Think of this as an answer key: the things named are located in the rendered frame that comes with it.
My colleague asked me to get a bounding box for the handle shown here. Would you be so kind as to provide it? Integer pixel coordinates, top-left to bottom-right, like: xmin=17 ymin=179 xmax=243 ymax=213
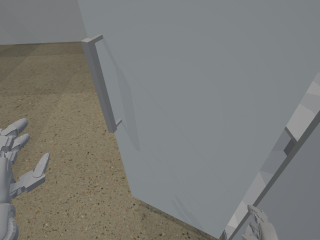
xmin=81 ymin=34 xmax=122 ymax=133

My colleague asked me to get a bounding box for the robot right hand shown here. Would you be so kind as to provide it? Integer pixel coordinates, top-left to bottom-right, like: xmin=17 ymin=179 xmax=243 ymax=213
xmin=242 ymin=204 xmax=279 ymax=240

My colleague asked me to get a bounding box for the left robot forearm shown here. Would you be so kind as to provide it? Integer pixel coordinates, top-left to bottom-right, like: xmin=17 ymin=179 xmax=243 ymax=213
xmin=0 ymin=203 xmax=19 ymax=240

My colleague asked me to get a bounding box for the robot left hand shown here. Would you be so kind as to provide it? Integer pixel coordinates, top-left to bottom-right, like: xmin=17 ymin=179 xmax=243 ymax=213
xmin=0 ymin=118 xmax=50 ymax=204

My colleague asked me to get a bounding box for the fridge door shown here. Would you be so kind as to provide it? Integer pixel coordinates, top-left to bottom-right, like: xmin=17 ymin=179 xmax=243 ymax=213
xmin=77 ymin=0 xmax=320 ymax=239

